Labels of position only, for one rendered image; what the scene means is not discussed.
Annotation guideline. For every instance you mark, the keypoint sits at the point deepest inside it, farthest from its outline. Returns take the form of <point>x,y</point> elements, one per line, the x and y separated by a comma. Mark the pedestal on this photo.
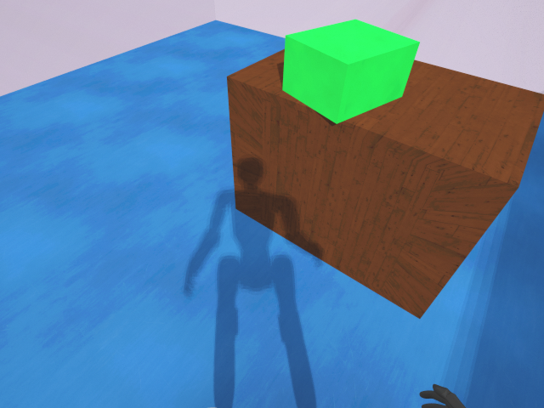
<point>396,197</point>

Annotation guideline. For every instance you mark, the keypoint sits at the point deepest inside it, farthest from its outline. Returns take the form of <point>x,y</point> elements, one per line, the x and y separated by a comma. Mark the right robot hand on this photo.
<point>443,395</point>

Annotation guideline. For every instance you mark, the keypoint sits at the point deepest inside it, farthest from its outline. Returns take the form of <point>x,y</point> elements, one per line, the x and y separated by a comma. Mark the carton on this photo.
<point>348,68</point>

